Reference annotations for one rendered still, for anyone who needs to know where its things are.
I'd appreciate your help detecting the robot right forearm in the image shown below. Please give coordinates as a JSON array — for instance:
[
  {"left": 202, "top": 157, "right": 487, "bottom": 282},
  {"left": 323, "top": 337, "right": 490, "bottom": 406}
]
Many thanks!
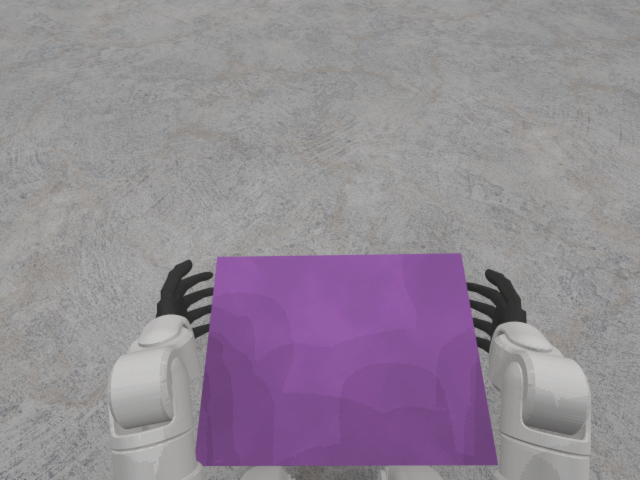
[{"left": 487, "top": 322, "right": 591, "bottom": 480}]

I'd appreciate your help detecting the robot right hand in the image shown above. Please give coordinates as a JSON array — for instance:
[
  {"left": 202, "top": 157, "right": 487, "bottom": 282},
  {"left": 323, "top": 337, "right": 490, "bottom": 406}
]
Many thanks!
[{"left": 466, "top": 269, "right": 527, "bottom": 353}]

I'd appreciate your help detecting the robot left forearm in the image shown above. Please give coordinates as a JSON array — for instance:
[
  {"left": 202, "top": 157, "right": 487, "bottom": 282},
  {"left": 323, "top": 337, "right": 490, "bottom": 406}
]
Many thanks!
[{"left": 107, "top": 314, "right": 204, "bottom": 480}]

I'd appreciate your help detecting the robot left hand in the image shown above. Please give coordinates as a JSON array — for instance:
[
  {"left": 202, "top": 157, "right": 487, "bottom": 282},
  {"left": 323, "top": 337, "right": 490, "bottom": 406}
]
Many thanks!
[{"left": 156, "top": 260, "right": 214, "bottom": 339}]

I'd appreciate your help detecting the carton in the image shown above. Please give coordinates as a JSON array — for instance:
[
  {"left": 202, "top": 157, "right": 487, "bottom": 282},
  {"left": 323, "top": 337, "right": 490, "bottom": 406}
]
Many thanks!
[{"left": 195, "top": 253, "right": 498, "bottom": 466}]

